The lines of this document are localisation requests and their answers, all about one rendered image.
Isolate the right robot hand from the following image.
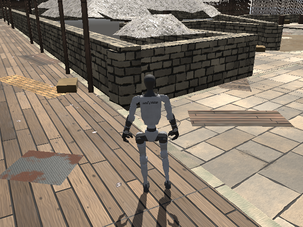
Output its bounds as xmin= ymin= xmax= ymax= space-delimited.
xmin=168 ymin=130 xmax=179 ymax=140

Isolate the robot right upper arm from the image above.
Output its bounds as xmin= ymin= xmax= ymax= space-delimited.
xmin=160 ymin=95 xmax=174 ymax=120

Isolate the robot left upper arm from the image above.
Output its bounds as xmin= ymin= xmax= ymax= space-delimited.
xmin=128 ymin=96 xmax=141 ymax=122

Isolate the left robot hand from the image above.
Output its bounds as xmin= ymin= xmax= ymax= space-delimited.
xmin=122 ymin=132 xmax=133 ymax=143

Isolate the robot right forearm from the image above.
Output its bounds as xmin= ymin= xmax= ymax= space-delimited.
xmin=169 ymin=113 xmax=178 ymax=132

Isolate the robot left forearm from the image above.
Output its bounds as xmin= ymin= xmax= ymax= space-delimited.
xmin=123 ymin=115 xmax=133 ymax=134

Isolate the left robot shin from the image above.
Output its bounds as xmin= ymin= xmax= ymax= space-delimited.
xmin=140 ymin=157 xmax=148 ymax=186

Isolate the left robot foot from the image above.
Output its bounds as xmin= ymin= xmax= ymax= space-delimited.
xmin=143 ymin=181 xmax=150 ymax=193

